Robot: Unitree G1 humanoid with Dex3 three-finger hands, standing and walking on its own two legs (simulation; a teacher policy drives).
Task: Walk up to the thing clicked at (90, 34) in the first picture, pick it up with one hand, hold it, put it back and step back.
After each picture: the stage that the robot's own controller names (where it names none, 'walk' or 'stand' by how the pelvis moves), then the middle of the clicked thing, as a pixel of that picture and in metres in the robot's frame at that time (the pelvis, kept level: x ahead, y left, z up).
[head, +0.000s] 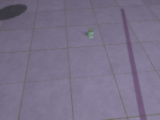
stand; (90, 33) +1.62 -0.11 -0.72
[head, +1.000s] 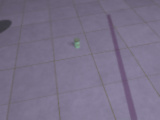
walk; (77, 43) +1.50 +0.16 -0.70
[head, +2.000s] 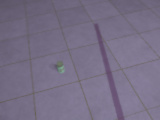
walk; (60, 67) +1.02 +0.28 -0.72
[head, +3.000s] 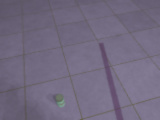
walk; (60, 100) +0.66 +0.23 -0.71
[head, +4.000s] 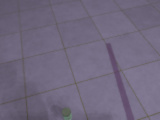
stand; (67, 114) +0.46 +0.17 -0.68
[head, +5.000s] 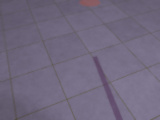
stand; out of the picture +0.41 +0.18 -0.72
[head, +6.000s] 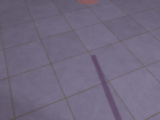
stand; out of the picture +0.41 +0.17 -0.73
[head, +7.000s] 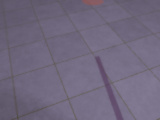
stand; out of the picture +0.41 +0.16 -0.73
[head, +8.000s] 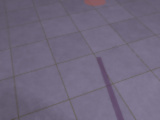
stand; out of the picture +0.41 +0.16 -0.73
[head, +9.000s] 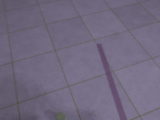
go down; (61, 119) +0.42 +0.16 -0.71
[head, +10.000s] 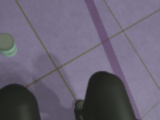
go down; (6, 45) +0.50 +0.21 -0.29
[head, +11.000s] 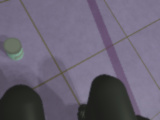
approach; (14, 49) +0.49 +0.21 -0.30
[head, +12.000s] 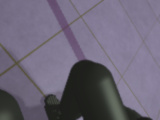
close in; out of the picture +0.48 +0.27 -0.23
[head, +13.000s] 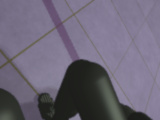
close; out of the picture +0.47 +0.27 -0.24
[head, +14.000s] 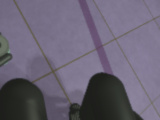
lift; out of the picture +0.41 +0.25 -0.14
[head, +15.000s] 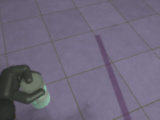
hold; (36, 91) +0.32 +0.16 +0.01
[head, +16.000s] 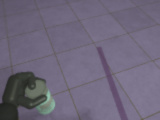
hold; (41, 97) +0.31 +0.15 -0.01
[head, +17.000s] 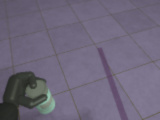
hold; (41, 97) +0.31 +0.15 -0.01
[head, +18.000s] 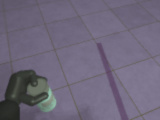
crouch; (42, 95) +0.32 +0.15 -0.02
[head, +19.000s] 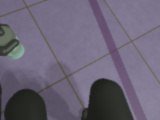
crouch; (9, 44) +0.48 +0.19 -0.11
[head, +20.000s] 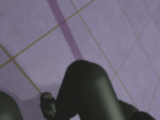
lower; out of the picture +0.41 +0.20 -0.27
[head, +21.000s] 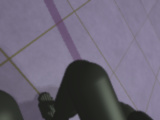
lower; out of the picture +0.41 +0.20 -0.27
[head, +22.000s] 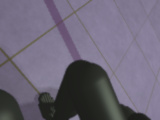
lower; out of the picture +0.41 +0.20 -0.27
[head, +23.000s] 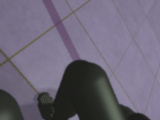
lower; out of the picture +0.41 +0.21 -0.27
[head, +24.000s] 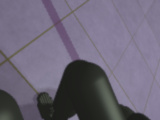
loosen; out of the picture +0.41 +0.21 -0.27
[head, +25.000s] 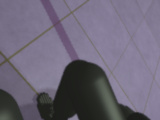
withdraw; out of the picture +0.40 +0.21 -0.27
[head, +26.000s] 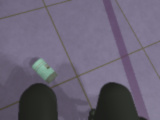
walk; (45, 71) +0.42 +0.15 -0.36
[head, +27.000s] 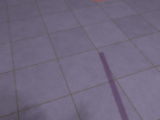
stand; out of the picture +0.33 +0.11 -0.69
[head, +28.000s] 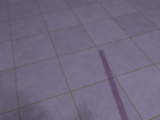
stand; out of the picture +0.34 +0.14 -0.69
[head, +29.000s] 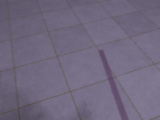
stand; out of the picture +0.32 +0.14 -0.69
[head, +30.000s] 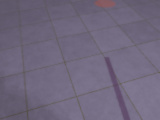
stand; out of the picture +0.32 +0.14 -0.75
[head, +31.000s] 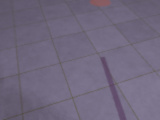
stand; out of the picture +0.30 +0.17 -0.75
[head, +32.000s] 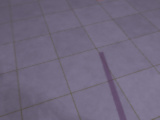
walk; out of the picture +0.29 +0.18 -0.75
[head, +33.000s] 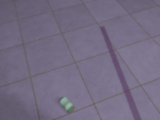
walk; (67, 105) +0.52 +0.15 -0.73
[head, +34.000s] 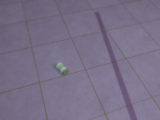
walk; (62, 69) +0.89 +0.16 -0.73
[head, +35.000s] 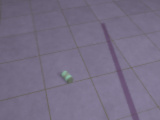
stand; (67, 77) +0.91 +0.16 -0.73
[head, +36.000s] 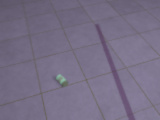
stand; (62, 80) +0.88 +0.20 -0.75
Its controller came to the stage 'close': yes
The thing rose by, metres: 0.70
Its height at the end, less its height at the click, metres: -0.02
